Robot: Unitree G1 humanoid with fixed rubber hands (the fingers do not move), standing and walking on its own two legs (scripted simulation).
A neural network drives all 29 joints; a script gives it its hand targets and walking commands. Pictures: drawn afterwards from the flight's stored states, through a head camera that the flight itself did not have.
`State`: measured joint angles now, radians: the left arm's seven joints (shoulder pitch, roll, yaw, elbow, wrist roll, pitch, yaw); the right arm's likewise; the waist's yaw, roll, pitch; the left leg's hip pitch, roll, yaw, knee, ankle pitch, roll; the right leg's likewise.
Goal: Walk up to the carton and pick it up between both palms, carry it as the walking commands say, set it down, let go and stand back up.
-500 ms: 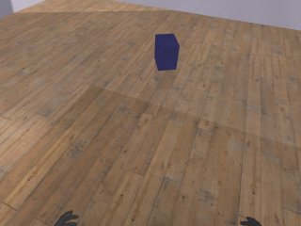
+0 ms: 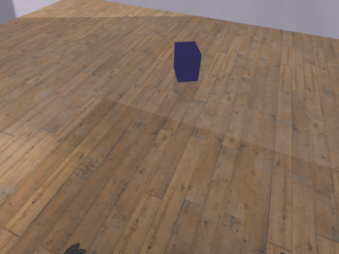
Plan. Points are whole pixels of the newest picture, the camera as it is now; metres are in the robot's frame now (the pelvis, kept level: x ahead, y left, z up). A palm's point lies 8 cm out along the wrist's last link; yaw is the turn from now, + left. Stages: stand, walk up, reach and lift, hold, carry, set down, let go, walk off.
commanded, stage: stand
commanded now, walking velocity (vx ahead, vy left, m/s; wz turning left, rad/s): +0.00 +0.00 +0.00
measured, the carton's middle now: (186, 61) +1.96 -0.15 -0.62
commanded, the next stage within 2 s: walk up in 1.00 s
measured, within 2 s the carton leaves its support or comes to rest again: neither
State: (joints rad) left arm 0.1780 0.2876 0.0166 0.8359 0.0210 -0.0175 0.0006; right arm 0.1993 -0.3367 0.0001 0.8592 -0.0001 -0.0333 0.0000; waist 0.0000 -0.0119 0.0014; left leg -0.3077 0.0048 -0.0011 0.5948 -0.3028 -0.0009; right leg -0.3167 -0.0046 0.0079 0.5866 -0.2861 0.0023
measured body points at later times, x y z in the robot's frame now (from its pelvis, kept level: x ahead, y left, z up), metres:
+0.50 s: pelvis -0.01 +0.00 +0.01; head -0.01 +0.00 +0.46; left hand +0.09 +0.27 -0.12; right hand +0.08 -0.30 -0.11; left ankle +0.01 +0.12 -0.73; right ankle +0.01 -0.13 -0.73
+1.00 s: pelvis -0.01 +0.00 +0.01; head -0.01 +0.00 +0.46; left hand +0.08 +0.27 -0.12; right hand +0.06 -0.30 -0.11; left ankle +0.01 +0.12 -0.73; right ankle +0.01 -0.13 -0.73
